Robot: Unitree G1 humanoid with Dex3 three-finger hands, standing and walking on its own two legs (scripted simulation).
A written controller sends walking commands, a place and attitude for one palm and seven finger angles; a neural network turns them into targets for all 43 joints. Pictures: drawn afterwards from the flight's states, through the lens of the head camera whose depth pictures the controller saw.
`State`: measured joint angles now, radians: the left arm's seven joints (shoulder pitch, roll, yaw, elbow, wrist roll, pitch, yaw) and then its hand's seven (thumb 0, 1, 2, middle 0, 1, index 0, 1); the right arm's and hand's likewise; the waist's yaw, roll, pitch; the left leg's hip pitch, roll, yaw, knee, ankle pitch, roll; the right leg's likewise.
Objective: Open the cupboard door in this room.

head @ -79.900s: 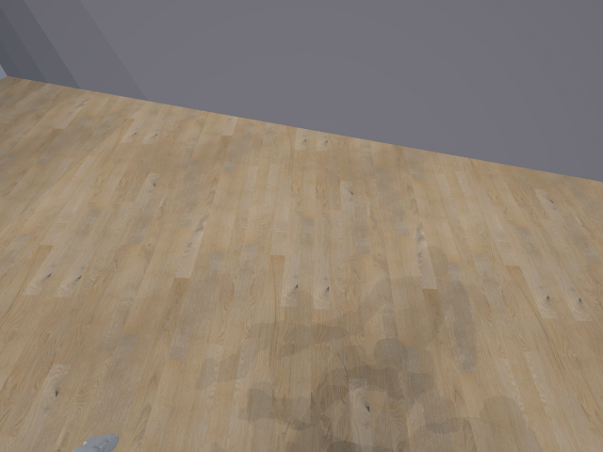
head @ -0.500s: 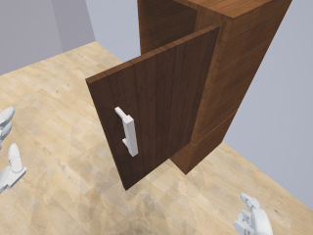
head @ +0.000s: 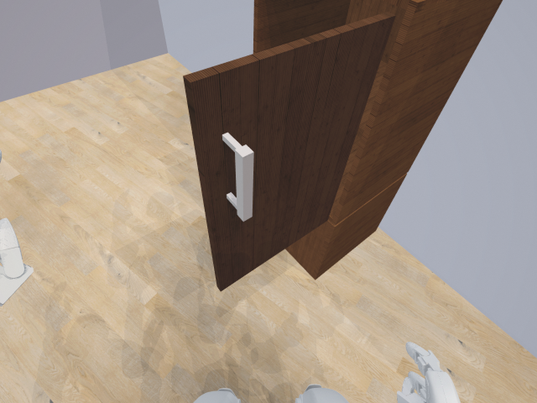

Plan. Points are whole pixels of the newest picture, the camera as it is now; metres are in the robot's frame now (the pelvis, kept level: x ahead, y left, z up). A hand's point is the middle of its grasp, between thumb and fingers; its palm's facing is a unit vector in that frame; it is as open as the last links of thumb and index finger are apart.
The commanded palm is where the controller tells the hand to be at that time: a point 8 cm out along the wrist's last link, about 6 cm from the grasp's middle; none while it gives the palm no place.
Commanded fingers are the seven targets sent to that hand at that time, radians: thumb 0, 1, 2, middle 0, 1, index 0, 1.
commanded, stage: step back with the hand held close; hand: left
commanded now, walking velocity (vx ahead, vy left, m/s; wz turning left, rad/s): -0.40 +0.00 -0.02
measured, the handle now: (237, 179) +0.43 +0.07 +0.09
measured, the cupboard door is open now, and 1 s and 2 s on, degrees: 88 88 88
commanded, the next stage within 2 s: stop stepping back and stand still in 0.28 s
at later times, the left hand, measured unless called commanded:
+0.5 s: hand (40, 343) +0.15 +0.21 +0.18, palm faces +0.26 -0.81 -0.52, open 7.4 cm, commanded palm +0.08 +0.25 +0.20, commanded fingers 0.00 0.90 0.90 -0.20 -0.30 -0.20 -0.30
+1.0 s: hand out of the picture +0.07 +0.24 +0.18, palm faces +0.34 -0.79 -0.51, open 7.4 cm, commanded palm +0.01 +0.28 +0.20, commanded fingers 0.00 0.90 0.90 -0.20 -0.30 -0.20 -0.30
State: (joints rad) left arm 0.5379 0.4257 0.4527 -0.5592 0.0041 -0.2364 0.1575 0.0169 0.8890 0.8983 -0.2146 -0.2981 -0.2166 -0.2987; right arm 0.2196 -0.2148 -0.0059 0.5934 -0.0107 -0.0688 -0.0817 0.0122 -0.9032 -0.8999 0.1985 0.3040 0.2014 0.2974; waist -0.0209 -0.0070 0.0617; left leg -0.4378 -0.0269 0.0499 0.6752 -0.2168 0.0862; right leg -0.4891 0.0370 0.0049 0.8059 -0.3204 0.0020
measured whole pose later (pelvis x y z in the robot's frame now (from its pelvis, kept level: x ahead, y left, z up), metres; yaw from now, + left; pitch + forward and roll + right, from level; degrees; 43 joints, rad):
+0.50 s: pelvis -0.09 -0.03 +0.01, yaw -5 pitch +2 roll +0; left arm 0.56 0.50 0.45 -0.53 -0.06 -0.21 0.11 0.02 0.89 0.90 -0.22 -0.30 -0.22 -0.30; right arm 0.15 -0.20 0.01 0.61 0.00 -0.10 -0.09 0.01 -0.90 -0.90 0.20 0.30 0.20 0.30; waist -0.01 -0.04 0.01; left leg -0.43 -0.01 0.04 0.46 -0.08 0.04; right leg -0.20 0.02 0.01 0.60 -0.46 0.01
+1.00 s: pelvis -0.14 -0.01 +0.02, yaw -3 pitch -1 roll +0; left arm 0.56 0.44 0.42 -0.47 -0.02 -0.21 0.13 0.02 0.89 0.90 -0.21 -0.30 -0.21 -0.30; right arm 0.21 -0.17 0.03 0.61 0.00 -0.15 -0.07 0.01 -0.90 -0.90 0.20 0.30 0.20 0.30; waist -0.02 -0.01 0.01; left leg -0.27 0.02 0.04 0.49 -0.21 0.01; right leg -0.21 -0.01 -0.02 0.49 -0.27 0.01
